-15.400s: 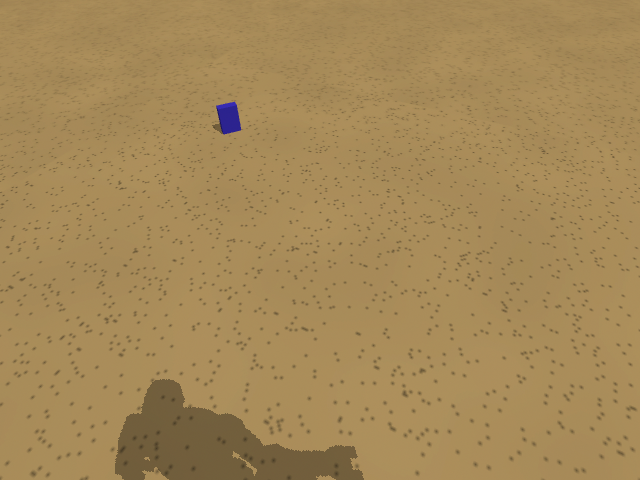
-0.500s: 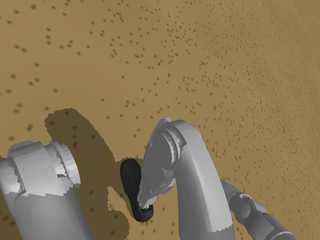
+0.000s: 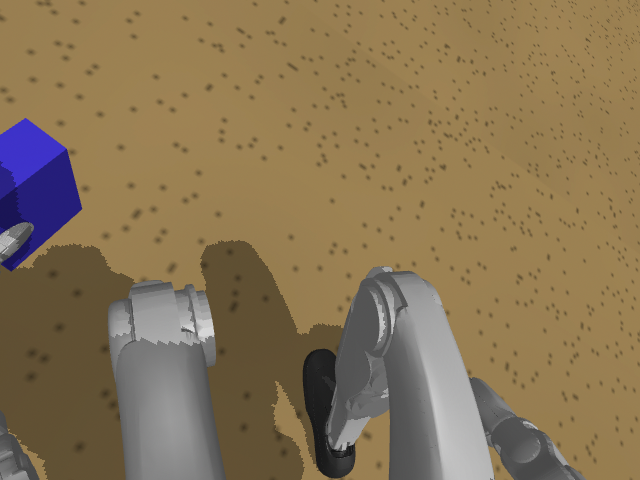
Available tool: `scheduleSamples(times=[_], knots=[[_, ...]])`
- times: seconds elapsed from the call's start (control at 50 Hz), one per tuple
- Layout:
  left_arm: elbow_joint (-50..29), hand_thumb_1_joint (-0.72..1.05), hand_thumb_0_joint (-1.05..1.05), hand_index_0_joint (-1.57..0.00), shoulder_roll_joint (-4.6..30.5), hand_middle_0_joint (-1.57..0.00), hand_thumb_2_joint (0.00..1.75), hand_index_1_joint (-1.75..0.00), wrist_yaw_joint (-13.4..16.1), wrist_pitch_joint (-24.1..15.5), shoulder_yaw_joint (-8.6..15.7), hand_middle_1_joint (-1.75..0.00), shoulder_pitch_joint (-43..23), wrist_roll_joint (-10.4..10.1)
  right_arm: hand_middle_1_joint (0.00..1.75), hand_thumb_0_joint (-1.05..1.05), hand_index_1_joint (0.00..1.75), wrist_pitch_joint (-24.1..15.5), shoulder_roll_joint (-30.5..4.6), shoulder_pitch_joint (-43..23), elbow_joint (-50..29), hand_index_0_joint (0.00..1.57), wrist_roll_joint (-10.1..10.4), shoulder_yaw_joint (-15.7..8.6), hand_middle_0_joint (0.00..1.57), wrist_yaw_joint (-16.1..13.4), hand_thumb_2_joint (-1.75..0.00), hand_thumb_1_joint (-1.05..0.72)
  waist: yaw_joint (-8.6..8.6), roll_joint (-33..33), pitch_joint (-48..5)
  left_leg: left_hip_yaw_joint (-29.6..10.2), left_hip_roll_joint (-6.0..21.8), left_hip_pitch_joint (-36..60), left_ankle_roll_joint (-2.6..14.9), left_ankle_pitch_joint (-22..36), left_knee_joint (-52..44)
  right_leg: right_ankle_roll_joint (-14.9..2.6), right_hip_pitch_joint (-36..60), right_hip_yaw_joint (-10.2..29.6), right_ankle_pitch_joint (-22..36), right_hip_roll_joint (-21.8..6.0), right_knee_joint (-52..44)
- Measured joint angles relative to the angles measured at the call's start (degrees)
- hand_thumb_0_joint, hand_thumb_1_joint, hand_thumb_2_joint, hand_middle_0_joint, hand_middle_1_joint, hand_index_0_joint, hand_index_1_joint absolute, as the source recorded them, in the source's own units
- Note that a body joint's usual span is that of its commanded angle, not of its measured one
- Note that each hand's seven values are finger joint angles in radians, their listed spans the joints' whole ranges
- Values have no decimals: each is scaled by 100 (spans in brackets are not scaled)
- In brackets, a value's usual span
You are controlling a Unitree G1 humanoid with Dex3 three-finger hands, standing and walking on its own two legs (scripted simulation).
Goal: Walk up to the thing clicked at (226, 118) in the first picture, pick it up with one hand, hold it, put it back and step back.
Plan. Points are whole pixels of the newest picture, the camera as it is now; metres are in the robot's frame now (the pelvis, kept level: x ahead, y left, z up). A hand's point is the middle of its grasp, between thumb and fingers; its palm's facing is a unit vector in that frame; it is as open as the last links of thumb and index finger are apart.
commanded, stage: hold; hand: left
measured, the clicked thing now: (17, 203) +0.41 +0.33 -0.11
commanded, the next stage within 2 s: none
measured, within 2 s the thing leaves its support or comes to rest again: neither
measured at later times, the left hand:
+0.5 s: hand out of the picture +0.34 +0.32 +0.14, palm faces +0.47 -0.88 -0.04, open 9.0 cm
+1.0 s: hand out of the picture +0.35 +0.28 +0.34, palm faces +0.48 -0.88 -0.02, open 9.1 cm
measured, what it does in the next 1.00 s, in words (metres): rises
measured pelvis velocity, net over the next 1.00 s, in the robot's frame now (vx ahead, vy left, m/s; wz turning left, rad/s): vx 0.06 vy -0.01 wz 0.20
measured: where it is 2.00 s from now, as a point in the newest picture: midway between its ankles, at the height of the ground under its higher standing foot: (256, 459)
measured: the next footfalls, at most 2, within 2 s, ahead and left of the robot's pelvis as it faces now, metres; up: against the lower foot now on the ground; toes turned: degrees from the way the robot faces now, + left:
none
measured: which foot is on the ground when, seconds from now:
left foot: down 0.00-1.00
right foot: down 0.00-1.00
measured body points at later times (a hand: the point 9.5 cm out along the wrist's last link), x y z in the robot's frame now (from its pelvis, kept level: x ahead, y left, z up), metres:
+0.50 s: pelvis +0.02 -0.01 +0.13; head +0.19 +0.06 +0.53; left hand +0.31 +0.37 +0.14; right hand +0.25 -0.22 +0.01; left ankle +0.08 +0.12 -0.27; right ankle +0.14 -0.13 -0.27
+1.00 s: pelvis +0.06 -0.01 +0.31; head +0.17 +0.04 +0.74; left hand +0.32 +0.32 +0.34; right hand +0.28 -0.22 +0.21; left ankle +0.08 +0.12 -0.27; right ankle +0.14 -0.13 -0.27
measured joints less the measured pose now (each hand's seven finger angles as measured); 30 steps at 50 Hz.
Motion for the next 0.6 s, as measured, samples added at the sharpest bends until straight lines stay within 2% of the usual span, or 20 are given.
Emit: scheduleSamples(times=[0.2,0.32,0.44,0.6], knots=[[-1550,-41,2,-92,-908,-92,99,-119,-40,944,-402,-123,599,-224,30,0,30,13,241,255,159,21,618,-831,21,-154,-89,-89,352,464,-821,497,-46,110,-28,49,-712,-71,-60,342,-181,-201,-325],[-2329,-44,2,-93,-1337,-94,100,-120,32,1545,-529,-125,852,-344,30,0,30,-10,381,295,184,21,944,-1222,20,-315,-89,-90,514,682,-1142,778,-23,470,-53,61,-1347,-103,138,532,-237,-260,-748],[-3208,-46,1,-95,-1678,-95,101,-121,114,2116,-702,-126,1256,-482,30,0,30,-79,448,392,72,21,1195,-1418,20,-504,-89,-91,620,830,-1338,945,16,1087,-88,57,-2157,-148,644,607,-265,-276,-1436],[-4165,-51,1,-96,-2115,-96,105,-125,511,2699,-1035,-130,1843,-501,30,1,30,-224,474,557,-46,20,1383,-1577,20,-755,-89,-91,653,919,-1467,1093,69,2302,-128,80,-3395,-185,1779,632,-250,-261,-2596]])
